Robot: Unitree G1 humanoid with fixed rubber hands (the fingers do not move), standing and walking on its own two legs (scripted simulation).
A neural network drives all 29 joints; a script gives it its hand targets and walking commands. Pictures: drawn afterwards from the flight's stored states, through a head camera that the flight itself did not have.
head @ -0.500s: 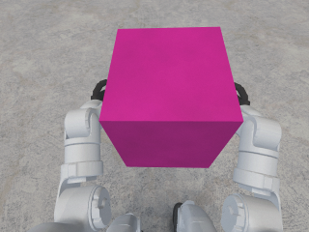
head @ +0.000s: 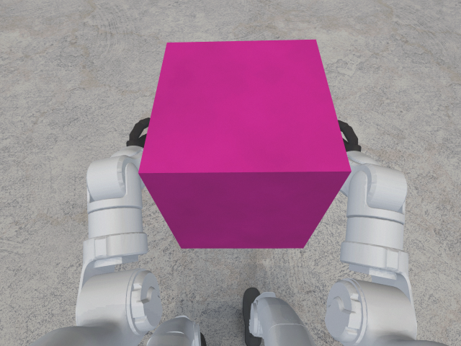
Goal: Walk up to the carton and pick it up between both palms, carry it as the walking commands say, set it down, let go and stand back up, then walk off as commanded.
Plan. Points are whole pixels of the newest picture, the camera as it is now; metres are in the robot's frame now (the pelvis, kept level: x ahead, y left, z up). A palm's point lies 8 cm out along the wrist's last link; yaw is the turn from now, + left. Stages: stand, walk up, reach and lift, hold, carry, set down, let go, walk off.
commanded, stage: carry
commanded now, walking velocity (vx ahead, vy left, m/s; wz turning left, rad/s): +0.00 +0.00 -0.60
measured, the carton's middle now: (241, 155) +0.41 -0.01 +0.04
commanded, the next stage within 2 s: none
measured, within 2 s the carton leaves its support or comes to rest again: neither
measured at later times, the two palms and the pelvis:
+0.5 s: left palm (213, 153) +0.38 +0.04 +0.10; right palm (438, 223) +0.26 -0.27 +0.10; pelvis -0.04 +0.01 -0.01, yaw -19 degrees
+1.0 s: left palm (283, 161) +0.37 -0.07 +0.09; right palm out of the picture +0.17 -0.34 +0.10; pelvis -0.05 +0.02 +0.00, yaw -36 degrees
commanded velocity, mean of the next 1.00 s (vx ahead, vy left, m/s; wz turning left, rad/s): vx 0.00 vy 0.00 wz -0.60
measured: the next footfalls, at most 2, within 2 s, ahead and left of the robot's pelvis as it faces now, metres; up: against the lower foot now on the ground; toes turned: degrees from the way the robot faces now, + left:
right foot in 0.76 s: +0.07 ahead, -0.17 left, +0.00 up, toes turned -48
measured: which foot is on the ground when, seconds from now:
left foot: down 0.00-1.00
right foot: down 0.00-0.68, up 0.70-0.74, down 0.76-1.00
